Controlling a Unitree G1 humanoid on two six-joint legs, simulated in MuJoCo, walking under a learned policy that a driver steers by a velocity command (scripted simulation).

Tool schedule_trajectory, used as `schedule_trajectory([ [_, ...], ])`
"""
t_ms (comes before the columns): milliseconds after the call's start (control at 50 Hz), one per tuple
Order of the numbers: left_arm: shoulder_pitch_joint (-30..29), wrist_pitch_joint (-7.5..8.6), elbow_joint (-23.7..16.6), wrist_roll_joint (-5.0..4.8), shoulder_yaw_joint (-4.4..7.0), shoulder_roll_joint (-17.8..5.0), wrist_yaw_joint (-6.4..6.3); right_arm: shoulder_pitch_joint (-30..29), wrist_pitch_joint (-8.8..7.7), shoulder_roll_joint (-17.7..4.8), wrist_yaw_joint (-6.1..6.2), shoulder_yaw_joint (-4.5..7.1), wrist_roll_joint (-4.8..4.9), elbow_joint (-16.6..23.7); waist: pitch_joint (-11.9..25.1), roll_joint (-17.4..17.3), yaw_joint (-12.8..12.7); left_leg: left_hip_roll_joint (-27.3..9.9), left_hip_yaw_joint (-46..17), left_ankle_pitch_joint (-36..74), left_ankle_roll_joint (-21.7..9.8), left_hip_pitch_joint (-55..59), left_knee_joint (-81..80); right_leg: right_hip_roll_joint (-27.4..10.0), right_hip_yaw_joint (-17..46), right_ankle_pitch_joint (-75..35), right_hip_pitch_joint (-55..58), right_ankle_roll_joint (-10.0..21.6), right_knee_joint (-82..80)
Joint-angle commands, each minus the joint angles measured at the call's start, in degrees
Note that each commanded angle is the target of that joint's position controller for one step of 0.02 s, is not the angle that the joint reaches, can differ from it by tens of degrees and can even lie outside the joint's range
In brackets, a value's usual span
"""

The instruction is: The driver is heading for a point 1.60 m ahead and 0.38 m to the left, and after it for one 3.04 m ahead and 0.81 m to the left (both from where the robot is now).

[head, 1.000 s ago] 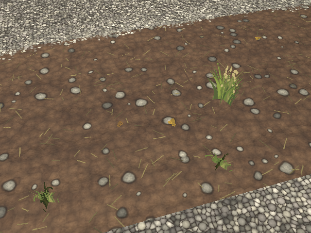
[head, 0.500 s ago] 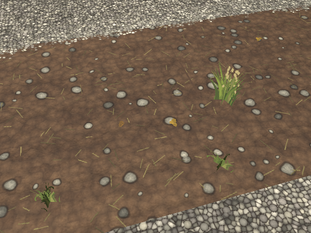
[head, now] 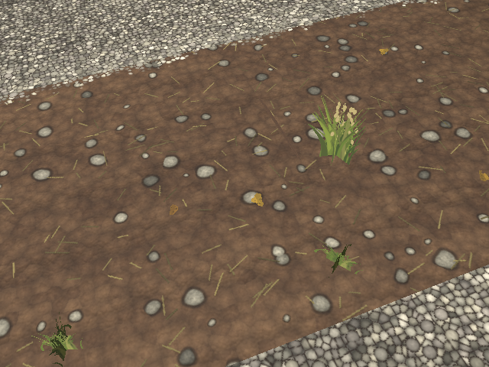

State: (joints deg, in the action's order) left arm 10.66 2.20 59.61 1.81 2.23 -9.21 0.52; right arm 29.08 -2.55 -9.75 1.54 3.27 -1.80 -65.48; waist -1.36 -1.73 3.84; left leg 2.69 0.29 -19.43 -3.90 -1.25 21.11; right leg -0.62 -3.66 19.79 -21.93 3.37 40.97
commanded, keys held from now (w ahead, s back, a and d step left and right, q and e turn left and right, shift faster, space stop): w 0.12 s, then w+q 0.82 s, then w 0.06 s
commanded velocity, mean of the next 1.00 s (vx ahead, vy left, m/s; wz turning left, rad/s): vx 0.46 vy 0.00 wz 0.38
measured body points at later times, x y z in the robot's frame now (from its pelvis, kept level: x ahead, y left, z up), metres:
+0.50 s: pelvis +0.23 -0.04 -0.01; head +0.27 -0.03 +0.44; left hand +0.10 +0.16 -0.15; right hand +0.41 -0.23 -0.15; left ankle +0.38 +0.06 -0.70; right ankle +0.08 -0.11 -0.74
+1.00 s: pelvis +0.50 +0.03 +0.00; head +0.53 +0.06 +0.45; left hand +0.60 +0.32 -0.11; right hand +0.57 -0.24 -0.12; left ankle +0.38 +0.03 -0.74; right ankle +0.72 -0.05 -0.68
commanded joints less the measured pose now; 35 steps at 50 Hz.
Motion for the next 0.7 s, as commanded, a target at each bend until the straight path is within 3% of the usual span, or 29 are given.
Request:
schedule_trajectory([
  [20,-1.92,1.04,-4.36,-0.47,0.57,-1.87,0.54,-0.54,-1.35,-6.61,-0.22,0.86,0.39,2.12,-7.59,-3.5,-3.26,-15.69,-13.83,-1.81,-9.13,-10.86,-9.19,0.43,-0.85,-4.61,2.29,0.55,-4.8],
  [60,7.56,1.25,-1.62,-0.84,1.37,-2.71,0.25,-2.17,-1.79,-6.53,-0.45,0.66,0.71,2.63,-5.35,-1.73,-7.89,-12.83,-9.45,4.97,-6.84,-18.9,-1.25,3.16,-2.29,-6.23,18.67,0.66,-10.67],
  [80,14.94,1.82,0.42,-0.65,2.67,-5.68,-0.34,-2.71,-2.3,-5.47,-0.88,0.25,0.43,2.85,-2.24,1.95,-11.37,-9.28,-4.73,10.24,-5.18,-23.17,10.12,0.61,1.79,-3.58,28.18,1.65,-13.73],
  [100,23.87,2.21,1.25,0.4,4.27,-12.57,-1.02,-2.65,-2.63,-0.95,-1.61,-0.86,1.25,5.44,3.52,15.1,-13.54,-1.72,3.37,0.29,-1.55,-33.62,32.01,-15.94,27.99,14.74,37.22,6.8,-24.63],
  [120,25.81,1.2,2.93,-0.09,4.18,-12.97,-0.78,-3.38,-2.29,-4.15,-2.09,0.27,-0.07,6.06,2.94,14.63,-12.28,0.89,0.83,-11.99,-1.81,-40.29,44.34,-21.73,45.48,24.38,33.73,10.25,-32.57],
  [140,18.32,0.72,0.82,-0.3,3.44,-10.96,-0.7,-4.86,-1.63,-4.34,-2.38,0.4,-0.8,6.28,-3.64,7.34,-7.91,-3.43,-1.82,-7.62,-2.73,-43.59,50.44,-21.24,39.93,28.35,27.59,9.21,-31.77],
  [160,12.44,1.06,-1.29,-0.77,2.7,-8.35,-0.39,-6.42,-1.66,-2.8,-2.86,0.02,-0.71,6.57,-6.57,3.35,-6.14,-5.38,-2.72,-1.54,-2.69,-42.38,50.42,-19.07,32.85,20.71,21.23,7.99,-32.19],
  [180,9.1,1.75,-2.31,-0.9,2.06,-6.83,-0.41,-6.37,-1.68,-1.65,-3.01,-0.04,-0.18,6.38,-7.21,2.74,-4.0,-6.86,-3.39,2.86,-2.34,-39.08,47.55,-16.5,25.52,11.14,16.83,6.35,-33.14],
  [200,8.73,2.32,-1.89,-0.98,1.17,-4.53,-0.62,-5.66,-1.16,-1.79,-3.11,0.19,-0.35,6.01,-7.03,3.89,-2.67,-7.29,-3.64,4.72,-1.75,-36.22,45.88,-14.42,19.65,2.77,14.56,4.86,-33.45],
  [220,9.76,2.76,-1.26,-0.74,0.76,-3.62,-0.85,-4.7,-0.62,-1.56,-3.26,0.26,-0.55,5.48,-6.18,4.95,-2.21,-6.9,-3.26,6.26,-1.3,-34.77,45.83,-12.79,15.03,-4.2,14.25,3.99,-33.08],
  [260,13.74,3.31,0.35,-0.61,0.33,-3.68,-1.15,-6.1,0.18,-2.07,-3.55,0.53,-0.03,6.05,-5.31,5.44,-1.84,-5.93,-2.74,8.93,-1.17,-36.68,46.21,-11.53,9.19,-17.43,15.95,2.93,-31.82],
  [300,16.05,3.59,0.85,-0.5,0.06,-4.08,-1.21,-11.07,0.52,-1.99,-3.73,0.44,0.01,7.85,-5.0,5.41,-2.22,-5.4,-1.36,11.82,-1.17,-39.43,44.51,-11.02,4.3,-28.99,17.43,1.88,-31.28],
  [400,18.29,3.98,1.17,-0.82,-0.69,-4.0,-2.15,-25.1,0.18,-0.27,-3.94,-1.04,0.53,13.23,-6.52,5.28,-4.08,-4.22,3.93,18.68,-0.87,-38.71,27.7,-9.75,-2.53,-37.15,18.17,1.97,-31.22],
  [440,19.85,4.06,1.79,-0.93,-0.65,-5.06,-2.67,-28.92,0.2,-0.24,-4.04,-1.49,0.45,14.96,-7.01,5.47,-4.73,-3.31,6.72,18.66,-1.48,-36.04,21.0,-10.84,-4.13,-41.04,20.09,2.22,-30.85],
  [500,20.49,4.12,2.14,-1.07,-0.27,-6.98,-3.39,-27.77,0.11,-2.37,-3.64,-0.92,0.53,15.39,-3.91,6.36,-3.09,0.29,10.13,13.65,-4.34,-28.98,16.72,-12.28,-6.93,-61.01,25.38,1.77,-23.03],
  [540,19.16,3.54,1.67,-0.74,0.44,-9.01,-3.83,-18.92,-0.1,-4.51,-3.14,0.19,0.54,13.02,1.33,8.09,0.93,3.09,10.56,8.71,-7.32,-20.26,16.02,-13.52,-8.05,-71.26,27.29,1.71,-9.7],
  [560,18.4,3.26,1.04,-0.65,0.83,-9.96,-3.49,-12.22,-0.29,-6.27,-3.06,1.12,0.29,10.96,5.05,8.64,3.6,3.83,9.22,7.94,-9.17,-12.44,12.88,-13.79,-7.97,-67.31,25.45,2.09,0.6],
  [580,16.48,3.26,-0.26,-1.0,1.14,-10.53,-2.69,-5.96,-0.45,-8.78,-2.75,2.38,-0.43,9.6,7.96,6.54,7.48,0.73,3.34,7.03,-11.83,-1.61,6.9,-12.44,-9.18,-53.98,17.01,1.67,15.38],
  [600,16.91,3.4,-2.69,0.03,0.29,-4.85,-1.77,-6.02,-0.3,-13.23,-2.47,3.39,-0.14,10.08,11.69,-3.95,4.03,-14.82,-17.58,8.62,-15.68,8.84,6.94,-5.44,-8.69,-1.26,2.34,0.81,33.47],
  [620,15.76,3.59,-6.64,-1.66,0.7,-5.46,-0.66,-4.95,0.63,-15.68,-2.89,3.99,0.18,11.02,16.06,-9.04,3.09,-23.03,-47.03,-0.28,-25.26,19.9,-3.55,4.49,2.07,12.1,-17.22,-0.53,46.95],
  [640,9.12,4.32,-7.86,-1.08,0.96,-8.15,-0.39,-8.04,0.92,-13.54,-2.48,3.5,0.58,10.85,6.91,-0.32,2.58,-21.31,-39.19,-3.37,-21.59,14.47,-6.76,-0.67,6.19,4.69,-24.66,0.39,44.11],
  [660,6.53,5.04,-9.26,-1.22,1.04,-8.53,-0.16,-11.16,0.71,-11.37,-2.3,2.95,0.98,11.41,1.5,1.94,0.8,-19.77,-32.78,2.14,-18.88,6.39,-8.14,-2.61,5.89,-0.41,-23.25,0.22,38.85],
  [680,6.77,4.95,-8.75,-1.02,1.15,-7.97,-0.45,-13.46,0.18,-9.47,-2.2,2.45,0.79,11.54,-1.37,6.46,-2.45,-17.09,-27.36,12.13,-16.23,-0.4,-8.42,-4.38,5.76,-2.47,-19.03,-0.6,33.78],
  [700,7.4,3.81,-8.77,0.16,1.14,-7.39,-0.58,-14.17,-0.49,-8.36,-1.83,1.96,1.12,11.96,-1.3,6.86,-4.28,-14.58,-22.96,20.12,-15.03,-5.09,-8.31,-5.23,6.06,-2.59,-14.46,-1.85,30.91],
])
